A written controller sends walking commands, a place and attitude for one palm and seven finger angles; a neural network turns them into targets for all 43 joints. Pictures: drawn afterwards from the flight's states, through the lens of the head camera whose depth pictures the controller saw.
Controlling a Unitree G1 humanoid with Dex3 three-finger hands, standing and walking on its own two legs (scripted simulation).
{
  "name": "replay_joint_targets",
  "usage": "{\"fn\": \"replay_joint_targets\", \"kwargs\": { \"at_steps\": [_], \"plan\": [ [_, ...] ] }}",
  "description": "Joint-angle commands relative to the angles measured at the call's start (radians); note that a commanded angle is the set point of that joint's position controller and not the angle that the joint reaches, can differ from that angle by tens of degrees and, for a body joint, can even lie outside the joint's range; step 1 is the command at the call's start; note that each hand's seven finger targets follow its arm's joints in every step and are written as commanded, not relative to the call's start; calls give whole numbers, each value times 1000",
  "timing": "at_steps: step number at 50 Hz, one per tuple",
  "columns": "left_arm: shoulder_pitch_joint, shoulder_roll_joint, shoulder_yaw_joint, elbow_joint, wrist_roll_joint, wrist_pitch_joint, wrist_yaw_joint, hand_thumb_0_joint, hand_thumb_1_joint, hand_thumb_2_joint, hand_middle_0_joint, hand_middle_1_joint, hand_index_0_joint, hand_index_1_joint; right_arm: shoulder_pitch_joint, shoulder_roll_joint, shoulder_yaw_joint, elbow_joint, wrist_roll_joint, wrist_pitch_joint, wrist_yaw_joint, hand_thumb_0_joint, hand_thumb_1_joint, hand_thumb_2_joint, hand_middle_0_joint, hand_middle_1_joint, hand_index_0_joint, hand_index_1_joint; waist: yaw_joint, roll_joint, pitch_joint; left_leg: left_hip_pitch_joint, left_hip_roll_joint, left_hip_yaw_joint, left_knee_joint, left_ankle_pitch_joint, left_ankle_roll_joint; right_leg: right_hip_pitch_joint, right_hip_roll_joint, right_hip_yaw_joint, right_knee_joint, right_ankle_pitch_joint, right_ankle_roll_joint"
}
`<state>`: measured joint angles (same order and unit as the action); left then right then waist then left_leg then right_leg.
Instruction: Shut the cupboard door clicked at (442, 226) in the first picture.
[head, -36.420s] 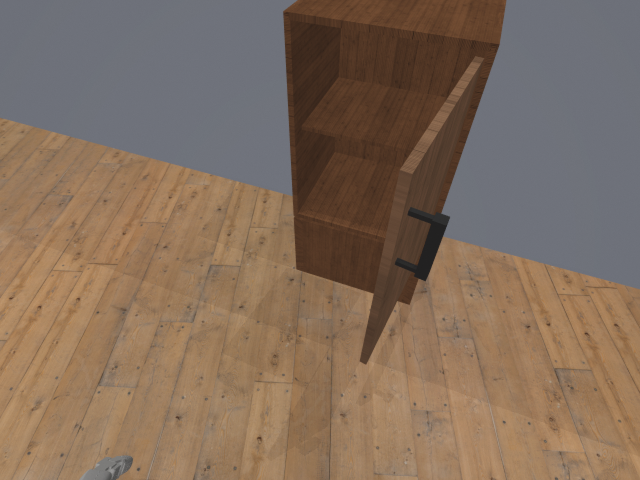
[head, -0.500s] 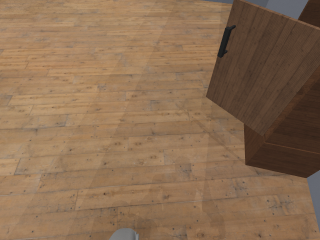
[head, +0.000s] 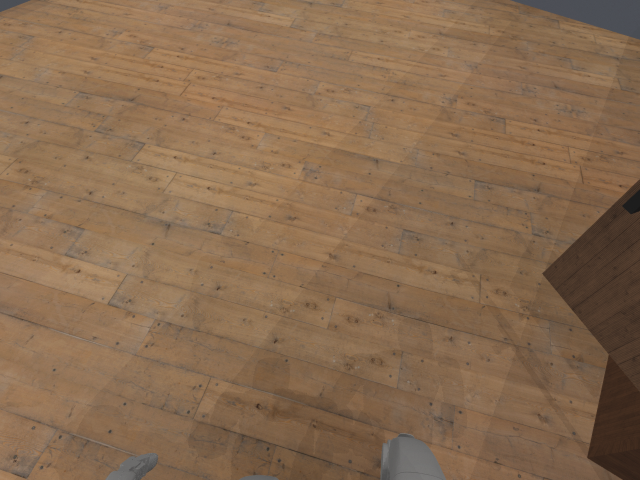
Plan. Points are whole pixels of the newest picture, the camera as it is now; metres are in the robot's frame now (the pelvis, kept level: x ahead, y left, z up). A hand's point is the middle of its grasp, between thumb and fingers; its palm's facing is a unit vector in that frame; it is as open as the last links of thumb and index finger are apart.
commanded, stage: turn to face it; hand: left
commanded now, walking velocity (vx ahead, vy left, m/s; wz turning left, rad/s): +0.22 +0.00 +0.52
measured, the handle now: out of the picture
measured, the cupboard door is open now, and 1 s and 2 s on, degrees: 55 55 55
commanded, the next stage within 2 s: none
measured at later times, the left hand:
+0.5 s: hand (240, 408) +0.22 +0.13 -0.16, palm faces +0.01 -0.97 -0.23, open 7.1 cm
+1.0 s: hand (239, 331) +0.34 +0.15 -0.16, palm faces -0.31 -0.93 -0.23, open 7.4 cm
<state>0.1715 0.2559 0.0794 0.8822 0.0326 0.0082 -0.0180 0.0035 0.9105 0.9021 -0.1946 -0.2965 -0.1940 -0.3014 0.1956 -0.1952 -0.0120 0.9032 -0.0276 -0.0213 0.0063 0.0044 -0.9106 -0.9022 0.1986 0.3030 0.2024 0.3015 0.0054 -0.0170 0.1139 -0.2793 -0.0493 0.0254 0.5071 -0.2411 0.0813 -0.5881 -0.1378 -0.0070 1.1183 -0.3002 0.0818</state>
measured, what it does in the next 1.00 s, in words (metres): walks ahead, turning right: right foot, then left foot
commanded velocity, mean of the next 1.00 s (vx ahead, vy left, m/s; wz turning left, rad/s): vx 0.01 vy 0.00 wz -0.52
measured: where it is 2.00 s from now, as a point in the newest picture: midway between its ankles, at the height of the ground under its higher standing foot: (321, 472)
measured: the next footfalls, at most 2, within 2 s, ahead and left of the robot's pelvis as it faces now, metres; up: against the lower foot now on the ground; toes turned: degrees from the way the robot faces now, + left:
right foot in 0.24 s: +0.22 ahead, -0.16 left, +0.00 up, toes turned -1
left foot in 0.66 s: +0.26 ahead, +0.07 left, +0.00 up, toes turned -7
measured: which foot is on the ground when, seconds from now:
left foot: down 0.00-0.24, up 0.26-0.64, down 0.66-1.00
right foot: up 0.00-0.22, down 0.24-0.66, up 0.68-1.00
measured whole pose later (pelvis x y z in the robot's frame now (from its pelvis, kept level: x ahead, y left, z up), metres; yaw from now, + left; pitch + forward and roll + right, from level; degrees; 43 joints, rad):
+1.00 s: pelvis +0.19 -0.02 +0.00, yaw -21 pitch +0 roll -2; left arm 0.18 0.27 0.10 0.90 0.02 0.09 -0.04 0.00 0.91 0.90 -0.19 -0.30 -0.19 -0.30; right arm 0.21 -0.21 -0.03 0.90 -0.03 0.02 -0.03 0.01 -0.91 -0.90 0.20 0.30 0.20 0.30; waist 0.00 -0.01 0.08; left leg -0.22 0.13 0.22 0.52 -0.29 0.01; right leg -0.41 -0.05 -0.05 0.89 -0.43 0.06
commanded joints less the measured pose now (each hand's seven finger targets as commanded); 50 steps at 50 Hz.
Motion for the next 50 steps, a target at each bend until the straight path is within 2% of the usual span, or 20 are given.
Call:
{"fn": "replay_joint_targets", "kwargs": {
  "at_steps": [1, 6, 8, 10, 11, 12, 13, 15, 18, 20, 28, 31, 32, 33, 34, 35, 38, 40, 44, 50],
  "plan": [
    [-39, 59, 9, -99, -3, -13, 0, 0, 900, 900, -200, -300, -200, -300, 82, -199, -71, -39, 7, -28, -14, 0, -900, -900, 200, 300, 200, 300, -35, 67, -79, 86, 267, -306, -270, 94, 135, -43, 1, 15, -140, 77, 14],
    [-93, 37, -7, -123, -9, -21, 2, 0, 900, 900, -200, -300, -200, -300, 124, -175, -71, 2, 4, -22, -20, 0, -900, -900, 200, 300, 200, 300, -42, 115, -102, 146, 239, -263, -179, 341, 111, 68, 66, -30, -380, 92, 3],
    [-33, 15, -20, -91, -9, -31, 8, 0, 900, 900, -200, -300, -200, -300, 137, -154, -65, 25, 3, -20, -30, 0, -900, -900, 200, 300, 200, 300, -27, 128, -147, 181, 223, -213, -98, 458, 79, 192, 104, -60, -498, 118, -26],
    [91, 35, -20, -32, -10, -49, 16, 0, 900, 900, -200, -300, -200, -300, 159, -124, -57, 54, 13, -22, -33, 0, -900, -900, 200, 300, 200, 300, 21, 71, -203, 148, 171, -143, 30, 427, 8, 430, 104, -43, -674, 294, -48],
    [164, 86, -10, 0, -7, -58, 25, 0, 900, 900, -200, -300, -200, -300, 183, -95, -51, 62, 19, -25, -27, 0, -900, -900, 200, 300, 200, 300, 45, -18, -249, 17, 131, -106, 139, 288, -30, 619, 16, 73, -651, 492, -86],
    [232, 146, 3, 25, -1, -63, 34, 0, 900, 900, -200, -300, -200, -300, 225, -60, -45, 58, 22, -27, -22, 0, -900, -900, 200, 300, 200, 300, 57, -178, -291, -148, 19, -12, 318, -76, -73, 758, -178, 301, -670, 704, -188],
    [242, 169, -1, 34, -7, -60, 33, 0, 900, 900, -200, -300, -200, -300, 238, -68, -46, 54, 23, -12, -34, 0, -900, -900, 200, 300, 200, 300, 44, -174, -276, -155, 12, -4, 469, -437, -85, 695, -300, 392, -734, 744, -297],
    [138, 101, -6, 26, -8, -54, 45, 0, 900, 900, -200, -300, -200, -300, 175, -71, -39, 61, 15, 3, -41, 0, -900, -900, 200, 300, 200, 300, 20, -219, -156, -197, 84, -51, 520, -383, -97, 563, -227, 396, -774, 775, -326],
    [92, 86, -2, 21, -14, -37, 47, 0, 900, 900, -200, -300, -200, -300, 103, -52, -35, 50, 19, 25, -37, 0, -900, -900, 200, 300, 200, 300, -1, -109, -150, -181, 87, -19, 511, -263, -122, 495, -135, 248, -746, 872, -292],
    [84, 92, 6, 22, -14, -33, 47, 0, 900, 900, -200, -300, -200, -300, 99, -37, -34, 47, 18, 35, -33, 0, -900, -900, 200, 300, 200, 300, -12, -76, -188, -166, 81, -4, 476, -200, -133, 492, -100, 219, -747, 819, -272],
    [68, 120, 35, -4, -6, -6, 42, 0, 900, 900, -200, -300, -200, -300, -11, -65, -49, -37, 22, 41, -37, 0, -900, -900, 200, 300, 200, 300, -2, -137, -186, -106, 67, -22, 243, -152, -138, 425, -73, 323, -728, 562, -265],
    [19, 110, 35, -25, -17, 9, 36, 0, 900, 900, -200, -300, -200, -300, 64, -95, -53, -21, 24, 24, -43, 0, -900, -900, 200, 300, 200, 300, -51, -121, -177, 171, 75, -17, -43, 42, -128, 228, 5, 295, -650, 374, -176],
    [38, 61, 26, -38, -24, 15, 33, 0, 900, 900, -200, -300, -200, -300, 82, -161, -62, -23, 16, 15, -47, 0, -900, -900, 200, 300, 200, 300, -54, 66, -181, 270, 226, -164, -150, 64, -85, 91, 111, 228, -552, 115, -129],
    [58, 26, 19, -52, -29, 18, 24, 0, 900, 900, -200, -300, -200, -300, 94, -249, -79, -41, 2, 14, -48, 0, -900, -900, 200, 300, 200, 300, -56, 320, -178, 272, 472, -394, -226, 179, 25, -1, 218, 79, -304, -292, -71],
    [28, 69, 19, -63, -19, 22, 23, 0, 900, 900, -200, -300, -200, -300, 89, -251, -77, -50, 0, 23, -49, 0, -900, -900, 200, 300, 200, 300, -64, 247, -144, 173, 524, -391, -219, 217, 90, 40, 163, 75, -130, -328, -62],
    [50, 75, 30, -65, -12, 28, 15, 0, 900, 900, -200, -300, -200, -300, 36, -221, -66, -72, -5, 24, -51, 0, -900, -900, 200, 300, 200, 300, -31, 179, -114, 101, 495, -331, -239, 180, 107, 45, 150, 72, -30, -280, -50],
    [74, 83, 44, -35, -5, 48, -5, 0, 900, 900, -200, -300, -200, -300, -48, -177, -50, -105, -4, 22, -54, 0, -900, -900, 200, 300, 200, 300, 9, 164, -85, 68, 385, -141, -213, 215, 57, 34, 118, 49, 91, -156, -27],
    [71, 69, 38, -39, -9, 54, -13, 0, 900, 900, -200, -300, -200, -300, -40, -173, -50, -103, -2, 20, -54, 0, -900, -900, 200, 300, 200, 300, 8, 176, -108, 108, 359, -73, -198, 236, 48, 32, 110, 20, 63, -121, -14],
    [7, 54, 29, -71, -9, 57, -20, 0, 900, 900, -200, -300, -200, -300, 36, -186, -62, -73, 0, 18, -53, 0, -900, -900, 200, 300, 200, 300, -27, 182, -125, 209, 388, -38, -177, 279, 63, 20, 92, -18, -80, -119, -6],
    [-37, 42, 13, -90, -11, 47, -21, 0, 900, 900, -200, -300, -200, -300, 65, -226, -80, -48, -3, 25, -39, 0, -900, -900, 200, 300, 200, 300, -43, 249, -135, 182, 410, 43, -94, 400, 46, 174, 118, -89, -335, -127, -37]
  ]
}}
